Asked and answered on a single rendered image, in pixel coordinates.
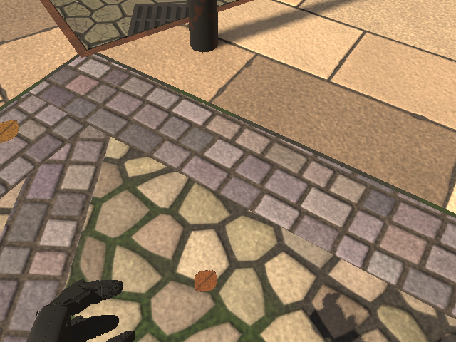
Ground robot left hand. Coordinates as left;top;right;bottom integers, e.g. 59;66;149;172
27;279;135;342

